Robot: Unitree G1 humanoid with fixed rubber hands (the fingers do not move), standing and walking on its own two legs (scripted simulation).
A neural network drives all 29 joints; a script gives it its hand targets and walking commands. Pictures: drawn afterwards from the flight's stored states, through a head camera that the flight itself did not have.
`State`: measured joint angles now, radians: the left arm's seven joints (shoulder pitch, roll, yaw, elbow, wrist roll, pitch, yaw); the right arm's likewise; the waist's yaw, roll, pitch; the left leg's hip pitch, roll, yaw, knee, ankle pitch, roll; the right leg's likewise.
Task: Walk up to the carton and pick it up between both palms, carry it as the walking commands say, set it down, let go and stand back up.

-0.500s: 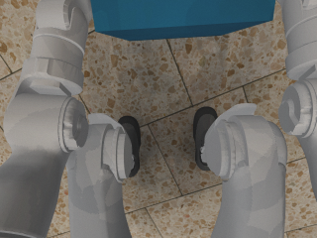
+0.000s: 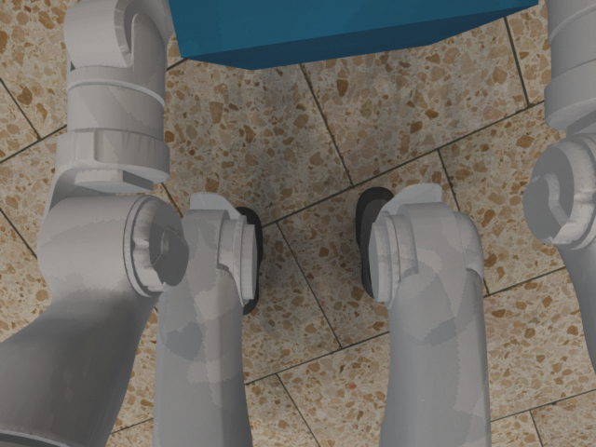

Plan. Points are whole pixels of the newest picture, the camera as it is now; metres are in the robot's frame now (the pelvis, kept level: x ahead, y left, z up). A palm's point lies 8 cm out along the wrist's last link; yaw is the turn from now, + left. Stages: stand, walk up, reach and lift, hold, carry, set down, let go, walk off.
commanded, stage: reach and lift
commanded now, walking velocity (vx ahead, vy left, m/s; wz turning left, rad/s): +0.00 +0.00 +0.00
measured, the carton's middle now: out of the picture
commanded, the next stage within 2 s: none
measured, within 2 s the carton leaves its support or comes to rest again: neither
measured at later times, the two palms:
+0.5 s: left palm out of the picture +0.55 +0.12 -0.09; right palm out of the picture +0.57 -0.21 -0.09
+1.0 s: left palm out of the picture +0.53 +0.13 -0.02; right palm out of the picture +0.54 -0.20 -0.02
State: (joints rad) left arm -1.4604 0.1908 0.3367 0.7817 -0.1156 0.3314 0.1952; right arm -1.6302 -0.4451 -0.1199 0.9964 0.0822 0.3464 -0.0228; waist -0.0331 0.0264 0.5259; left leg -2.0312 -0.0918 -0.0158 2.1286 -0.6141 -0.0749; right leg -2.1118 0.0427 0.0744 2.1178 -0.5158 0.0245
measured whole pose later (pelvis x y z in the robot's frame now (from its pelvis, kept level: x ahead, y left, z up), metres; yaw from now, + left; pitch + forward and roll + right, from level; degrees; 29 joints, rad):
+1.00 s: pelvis -0.03 -0.01 +0.09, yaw -1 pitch +26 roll +4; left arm -1.35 0.11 0.49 0.47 0.01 0.51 0.12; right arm -1.50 -0.32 -0.26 0.68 -0.04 0.53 -0.02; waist -0.01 0.02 0.53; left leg -1.78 -0.08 -0.03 1.81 -0.50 -0.08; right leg -1.86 0.05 0.08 1.81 -0.41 0.01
